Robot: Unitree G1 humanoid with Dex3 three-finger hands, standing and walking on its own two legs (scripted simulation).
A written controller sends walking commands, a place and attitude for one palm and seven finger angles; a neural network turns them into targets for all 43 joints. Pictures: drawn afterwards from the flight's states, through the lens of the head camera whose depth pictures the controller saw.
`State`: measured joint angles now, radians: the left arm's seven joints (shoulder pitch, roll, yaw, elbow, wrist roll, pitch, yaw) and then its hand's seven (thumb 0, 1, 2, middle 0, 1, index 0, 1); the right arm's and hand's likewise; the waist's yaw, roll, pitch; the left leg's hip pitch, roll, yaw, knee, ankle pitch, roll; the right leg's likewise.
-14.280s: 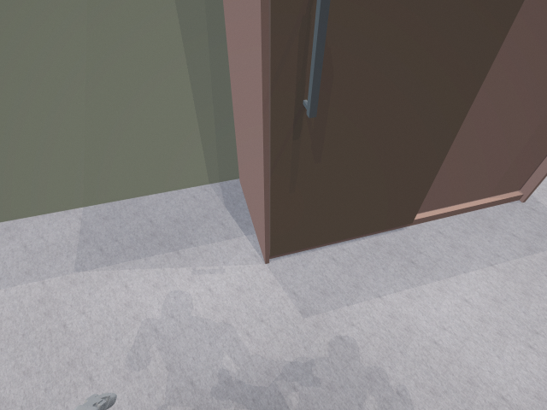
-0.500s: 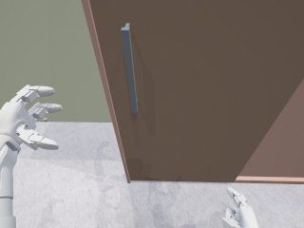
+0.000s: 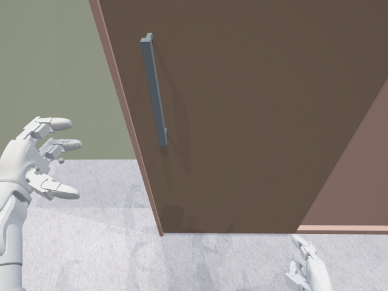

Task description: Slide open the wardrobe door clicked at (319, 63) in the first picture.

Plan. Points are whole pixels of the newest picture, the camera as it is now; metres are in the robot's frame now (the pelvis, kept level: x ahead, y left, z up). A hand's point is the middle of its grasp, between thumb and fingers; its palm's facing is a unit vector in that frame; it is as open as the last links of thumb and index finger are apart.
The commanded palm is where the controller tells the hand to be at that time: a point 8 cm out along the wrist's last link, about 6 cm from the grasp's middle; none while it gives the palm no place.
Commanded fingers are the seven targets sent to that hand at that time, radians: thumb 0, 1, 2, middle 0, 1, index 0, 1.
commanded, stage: move the hooked fingers beside the handle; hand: left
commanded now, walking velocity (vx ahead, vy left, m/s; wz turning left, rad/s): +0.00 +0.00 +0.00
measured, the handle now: (157, 96) +0.54 +0.16 +0.14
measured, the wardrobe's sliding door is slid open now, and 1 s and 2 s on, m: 0.00 0.00 0.00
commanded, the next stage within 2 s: none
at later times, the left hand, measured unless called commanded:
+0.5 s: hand (86, 138) +0.35 +0.26 +0.17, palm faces +0.11 -0.99 -0.02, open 14.0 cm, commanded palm +0.31 +0.30 +0.17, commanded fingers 0.00 -0.50 0.30 -0.30 -1.20 -0.30 -1.20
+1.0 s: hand (100, 123) +0.39 +0.25 +0.17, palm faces +0.10 -1.00 +0.00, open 14.0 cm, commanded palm +0.36 +0.29 +0.16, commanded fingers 0.00 -0.50 0.30 -0.30 -1.20 -0.30 -1.20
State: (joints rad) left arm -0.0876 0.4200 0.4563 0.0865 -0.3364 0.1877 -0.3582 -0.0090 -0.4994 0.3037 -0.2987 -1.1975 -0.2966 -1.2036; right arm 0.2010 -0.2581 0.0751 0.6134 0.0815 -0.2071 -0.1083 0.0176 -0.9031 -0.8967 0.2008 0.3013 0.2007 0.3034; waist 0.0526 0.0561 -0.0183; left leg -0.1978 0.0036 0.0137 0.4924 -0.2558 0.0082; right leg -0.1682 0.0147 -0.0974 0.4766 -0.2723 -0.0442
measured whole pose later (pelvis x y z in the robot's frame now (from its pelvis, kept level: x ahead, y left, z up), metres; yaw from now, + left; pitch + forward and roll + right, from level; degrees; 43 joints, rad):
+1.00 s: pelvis +0.01 +0.02 +0.00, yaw -1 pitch +1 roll +0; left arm -0.47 0.39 0.34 0.43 -0.23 0.11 -0.23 -0.01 -0.50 0.30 -0.30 -1.20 -0.29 -1.20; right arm 0.25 -0.26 0.06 0.64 0.08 -0.14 -0.10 0.02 -0.90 -0.90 0.20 0.30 0.20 0.30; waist 0.01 0.03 -0.03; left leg -0.26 -0.01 0.03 0.51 -0.27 0.03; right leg -0.23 0.00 -0.08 0.48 -0.27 -0.02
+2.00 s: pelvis +0.01 +0.01 +0.00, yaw -2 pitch +5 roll -1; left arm -0.73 0.46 0.38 0.85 -0.16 -0.08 -0.20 -0.01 -0.50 0.30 -0.30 -1.20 -0.29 -1.20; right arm 0.36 -0.27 0.03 0.67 0.06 -0.06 -0.07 0.01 -0.90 -0.90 0.20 0.30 0.20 0.30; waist -0.06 0.02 -0.06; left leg -0.36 0.01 0.05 0.56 -0.29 0.03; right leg -0.34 0.02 -0.06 0.52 -0.27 -0.03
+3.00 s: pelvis +0.00 +0.02 -0.01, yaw -1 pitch +6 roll -1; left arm -0.80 0.34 0.29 0.87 -0.16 -0.09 -0.11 -0.01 -0.50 0.30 -0.30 -1.20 -0.29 -1.20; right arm 0.32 -0.27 0.03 0.67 0.05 -0.07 -0.06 0.01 -0.91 -0.90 0.20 0.30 0.20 0.30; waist -0.05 0.02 -0.05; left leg -0.40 0.00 0.04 0.58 -0.29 0.03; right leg -0.36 0.01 -0.07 0.54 -0.28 -0.02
